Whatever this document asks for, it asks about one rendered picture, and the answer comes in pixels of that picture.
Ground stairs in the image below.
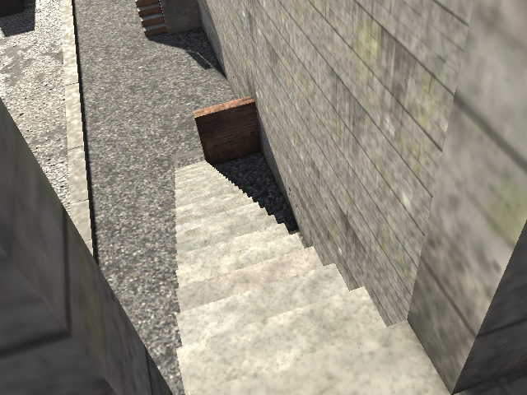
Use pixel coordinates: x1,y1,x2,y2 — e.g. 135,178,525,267
135,0,167,37
175,160,386,395

